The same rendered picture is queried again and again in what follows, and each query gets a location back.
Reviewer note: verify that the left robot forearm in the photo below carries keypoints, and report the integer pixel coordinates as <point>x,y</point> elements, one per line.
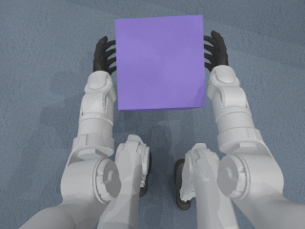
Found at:
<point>94,136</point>

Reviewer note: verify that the right robot forearm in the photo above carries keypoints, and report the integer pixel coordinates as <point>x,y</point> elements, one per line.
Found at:
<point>232,115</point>

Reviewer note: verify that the carton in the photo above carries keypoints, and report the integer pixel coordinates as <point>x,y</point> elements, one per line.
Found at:
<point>160,63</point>

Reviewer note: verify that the robot left foot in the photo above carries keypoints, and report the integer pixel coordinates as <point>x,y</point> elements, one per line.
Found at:
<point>143,190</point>

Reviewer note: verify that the robot right hand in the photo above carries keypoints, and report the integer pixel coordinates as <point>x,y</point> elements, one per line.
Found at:
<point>218,51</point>

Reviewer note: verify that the right robot upper arm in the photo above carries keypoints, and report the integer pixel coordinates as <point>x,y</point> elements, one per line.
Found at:
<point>255,184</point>

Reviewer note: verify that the robot left hand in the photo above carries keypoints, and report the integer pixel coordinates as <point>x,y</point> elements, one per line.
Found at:
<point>101,61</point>

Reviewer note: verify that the robot left shin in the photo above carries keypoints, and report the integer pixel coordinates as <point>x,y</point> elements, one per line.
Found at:
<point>121,147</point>

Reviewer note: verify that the left robot upper arm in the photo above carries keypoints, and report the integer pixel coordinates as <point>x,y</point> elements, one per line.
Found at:
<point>87,188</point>

